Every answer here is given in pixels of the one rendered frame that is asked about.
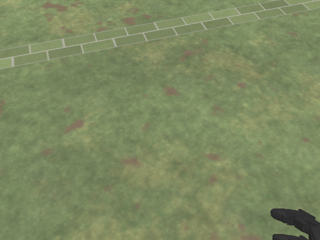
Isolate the robot right hand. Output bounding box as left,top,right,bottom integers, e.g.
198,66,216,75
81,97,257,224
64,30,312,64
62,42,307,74
270,208,320,240

